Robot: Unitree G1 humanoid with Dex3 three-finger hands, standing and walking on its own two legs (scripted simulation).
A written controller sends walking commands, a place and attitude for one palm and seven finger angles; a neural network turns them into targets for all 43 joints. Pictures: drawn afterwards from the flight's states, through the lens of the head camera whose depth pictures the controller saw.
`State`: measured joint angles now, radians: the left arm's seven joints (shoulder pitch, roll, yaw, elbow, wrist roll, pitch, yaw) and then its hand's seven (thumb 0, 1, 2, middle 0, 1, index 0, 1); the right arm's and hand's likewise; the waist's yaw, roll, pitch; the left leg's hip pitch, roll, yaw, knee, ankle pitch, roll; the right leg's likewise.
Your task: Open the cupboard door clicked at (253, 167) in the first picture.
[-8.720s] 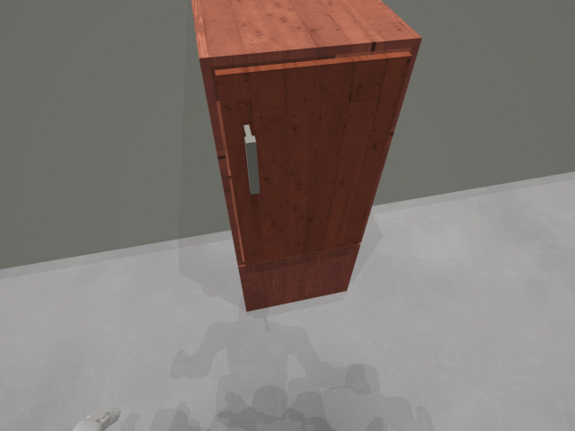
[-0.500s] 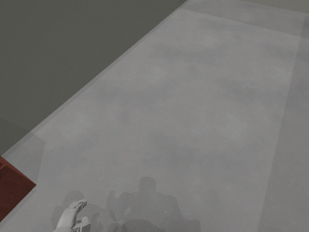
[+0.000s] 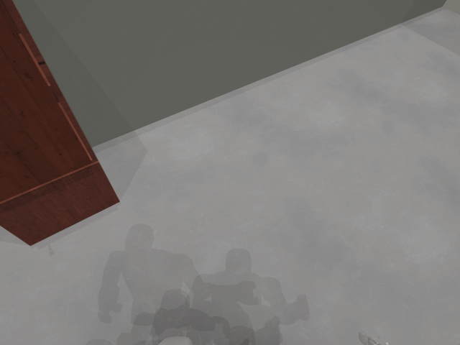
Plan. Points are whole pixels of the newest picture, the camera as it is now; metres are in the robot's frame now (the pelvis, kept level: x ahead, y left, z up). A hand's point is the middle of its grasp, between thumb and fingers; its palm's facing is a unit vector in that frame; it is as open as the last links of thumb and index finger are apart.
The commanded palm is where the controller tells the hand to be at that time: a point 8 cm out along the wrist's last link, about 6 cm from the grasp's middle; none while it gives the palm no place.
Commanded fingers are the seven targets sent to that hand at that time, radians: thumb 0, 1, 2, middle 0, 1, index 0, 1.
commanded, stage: turn to face it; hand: left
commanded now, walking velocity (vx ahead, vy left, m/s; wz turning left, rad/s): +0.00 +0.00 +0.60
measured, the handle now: out of the picture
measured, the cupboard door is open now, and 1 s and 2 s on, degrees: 0 0 0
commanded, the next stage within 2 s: take the last steps up to it in 1.06 s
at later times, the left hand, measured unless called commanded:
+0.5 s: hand out of the picture +0.10 +0.21 -0.12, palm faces +0.26 -0.92 -0.29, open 7.3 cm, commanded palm none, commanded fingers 0.00 0.90 0.90 -0.20 -0.30 -0.20 -0.30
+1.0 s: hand out of the picture -0.11 +0.22 -0.17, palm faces +0.56 -0.79 -0.25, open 7.4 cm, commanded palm none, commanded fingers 0.00 0.90 0.90 -0.20 -0.30 -0.20 -0.30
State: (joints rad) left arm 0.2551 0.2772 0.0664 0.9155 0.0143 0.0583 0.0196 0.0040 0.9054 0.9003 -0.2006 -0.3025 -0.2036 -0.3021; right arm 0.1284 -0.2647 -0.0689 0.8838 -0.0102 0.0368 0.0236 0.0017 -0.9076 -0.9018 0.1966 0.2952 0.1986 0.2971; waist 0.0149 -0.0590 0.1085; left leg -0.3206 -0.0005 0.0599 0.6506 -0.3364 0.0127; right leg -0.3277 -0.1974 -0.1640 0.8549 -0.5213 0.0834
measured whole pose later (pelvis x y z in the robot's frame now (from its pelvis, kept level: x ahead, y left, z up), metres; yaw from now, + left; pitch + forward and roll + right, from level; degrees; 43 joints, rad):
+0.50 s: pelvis +0.01 -0.03 +0.01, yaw +17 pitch +0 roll +0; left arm 0.11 0.21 0.03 0.83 0.01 0.01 0.02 0.00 0.91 0.90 -0.20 -0.30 -0.20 -0.30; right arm 0.24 -0.25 -0.08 0.92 -0.01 0.07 0.00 0.00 -0.90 -0.90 0.20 0.30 0.20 0.30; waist -0.05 0.06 0.06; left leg -0.38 -0.09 -0.16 0.78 -0.44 -0.02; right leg -0.28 -0.03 -0.05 0.58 -0.29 0.00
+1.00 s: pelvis -0.01 +0.02 +0.01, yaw +32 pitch -1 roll -2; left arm 0.25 0.28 0.07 0.97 0.01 0.08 0.03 0.01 0.91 0.90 -0.20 -0.30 -0.20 -0.30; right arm 0.14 -0.21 -0.03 0.90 -0.02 0.02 0.00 0.00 -0.91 -0.90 0.20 0.30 0.20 0.30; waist 0.02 -0.04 0.09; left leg -0.25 0.00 0.04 0.57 -0.31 0.04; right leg -0.43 -0.13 -0.07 1.07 -0.50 0.08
